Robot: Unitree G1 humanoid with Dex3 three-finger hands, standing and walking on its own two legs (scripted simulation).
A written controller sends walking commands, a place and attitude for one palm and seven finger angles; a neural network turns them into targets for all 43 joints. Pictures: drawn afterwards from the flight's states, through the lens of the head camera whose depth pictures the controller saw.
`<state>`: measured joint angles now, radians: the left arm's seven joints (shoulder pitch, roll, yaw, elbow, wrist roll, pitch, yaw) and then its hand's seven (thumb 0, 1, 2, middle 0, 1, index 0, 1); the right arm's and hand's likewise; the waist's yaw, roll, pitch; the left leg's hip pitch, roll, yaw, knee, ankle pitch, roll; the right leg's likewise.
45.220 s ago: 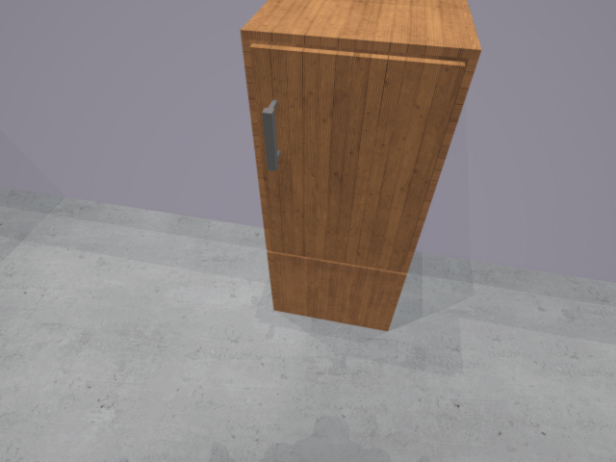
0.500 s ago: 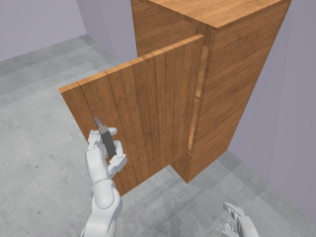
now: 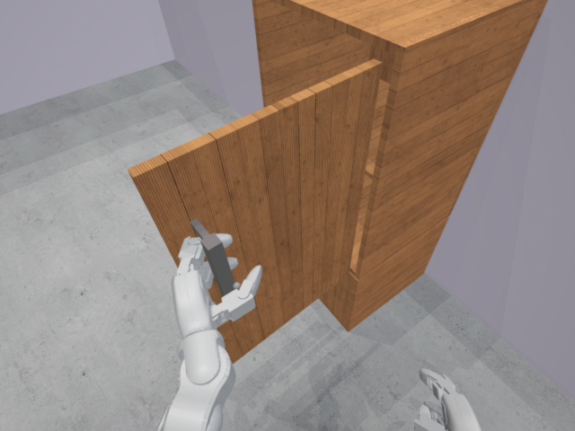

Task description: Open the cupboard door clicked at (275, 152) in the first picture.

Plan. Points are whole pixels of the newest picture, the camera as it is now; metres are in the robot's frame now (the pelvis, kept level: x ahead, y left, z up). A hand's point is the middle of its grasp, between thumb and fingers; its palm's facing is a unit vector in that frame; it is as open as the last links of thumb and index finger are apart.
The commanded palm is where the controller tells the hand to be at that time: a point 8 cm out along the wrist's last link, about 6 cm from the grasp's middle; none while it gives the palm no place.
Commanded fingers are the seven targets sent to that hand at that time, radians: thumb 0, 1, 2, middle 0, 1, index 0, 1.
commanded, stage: open thumb and fingers to let go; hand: left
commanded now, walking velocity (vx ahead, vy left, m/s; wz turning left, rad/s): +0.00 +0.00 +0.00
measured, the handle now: (214, 262) +0.33 +0.12 +0.07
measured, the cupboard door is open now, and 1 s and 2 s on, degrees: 93 94 94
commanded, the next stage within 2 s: slide the hand sideways off the handle in 0.50 s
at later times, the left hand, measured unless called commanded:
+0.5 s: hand (236, 284) +0.30 +0.09 +0.07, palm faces +0.31 -0.95 -0.02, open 15.1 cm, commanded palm +0.26 +0.13 +0.06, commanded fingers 0.00 -0.50 0.30 -0.15 -0.30 -0.15 -0.30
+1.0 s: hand (231, 309) +0.26 +0.09 +0.07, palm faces -0.12 -0.99 +0.01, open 16.2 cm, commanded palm +0.24 +0.15 +0.06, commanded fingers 0.00 -0.50 0.30 -0.15 -0.30 -0.15 -0.30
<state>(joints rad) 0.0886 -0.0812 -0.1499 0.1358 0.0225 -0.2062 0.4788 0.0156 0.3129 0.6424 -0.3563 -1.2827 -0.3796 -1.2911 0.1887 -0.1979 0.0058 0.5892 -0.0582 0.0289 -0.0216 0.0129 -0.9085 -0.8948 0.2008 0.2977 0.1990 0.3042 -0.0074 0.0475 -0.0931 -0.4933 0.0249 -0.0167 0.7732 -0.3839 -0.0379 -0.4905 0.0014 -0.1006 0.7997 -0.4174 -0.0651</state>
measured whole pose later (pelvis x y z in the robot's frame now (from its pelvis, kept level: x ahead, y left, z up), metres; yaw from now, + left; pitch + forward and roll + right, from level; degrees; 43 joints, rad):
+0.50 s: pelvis -0.02 +0.03 -0.01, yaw -1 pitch +6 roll +0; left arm -0.03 -0.11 -0.23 0.20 0.09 -0.15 0.59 -0.01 -0.49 0.30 -0.28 -0.71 -0.26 -0.73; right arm 0.19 -0.18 0.02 0.59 -0.06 0.04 0.00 0.01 -0.91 -0.89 0.20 0.30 0.20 0.30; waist -0.01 0.04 -0.09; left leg -0.56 0.01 0.00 0.87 -0.41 0.00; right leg -0.55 -0.02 -0.08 0.86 -0.41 -0.03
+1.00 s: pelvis -0.02 +0.04 -0.01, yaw -1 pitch +5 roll +0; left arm 0.04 0.03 -0.20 0.14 -0.06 -0.20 0.09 -0.01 -0.50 0.30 -0.15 -0.34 -0.16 -0.34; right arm 0.26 -0.22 0.04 0.53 0.01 -0.06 -0.01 0.01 -0.91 -0.89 0.20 0.30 0.20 0.30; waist 0.00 0.04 -0.07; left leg -0.54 0.00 0.02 0.84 -0.39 0.02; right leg -0.53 -0.03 -0.06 0.84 -0.39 -0.01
